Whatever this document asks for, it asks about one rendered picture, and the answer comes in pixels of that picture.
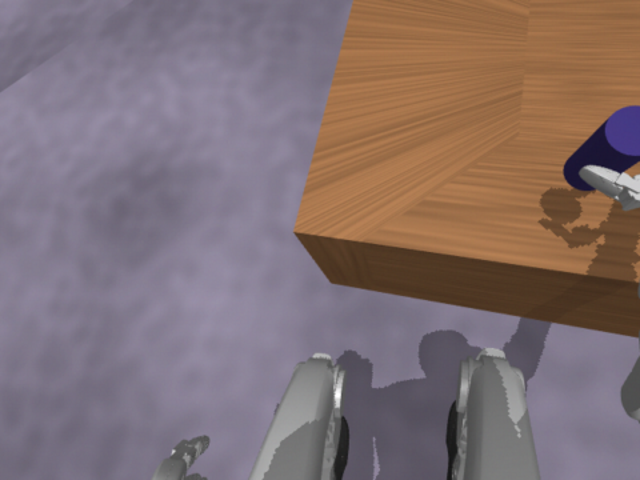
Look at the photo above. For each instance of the can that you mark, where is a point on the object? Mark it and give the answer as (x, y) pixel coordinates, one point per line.
(614, 145)

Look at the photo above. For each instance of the right robot arm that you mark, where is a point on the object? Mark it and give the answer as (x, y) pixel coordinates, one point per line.
(630, 391)

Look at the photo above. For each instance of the left robot foot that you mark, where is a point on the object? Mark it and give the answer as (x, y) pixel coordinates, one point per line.
(342, 452)

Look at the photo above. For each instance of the right robot hand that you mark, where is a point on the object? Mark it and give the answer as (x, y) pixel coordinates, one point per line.
(611, 183)

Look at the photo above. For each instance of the left robot hand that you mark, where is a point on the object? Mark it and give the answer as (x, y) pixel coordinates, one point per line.
(182, 458)

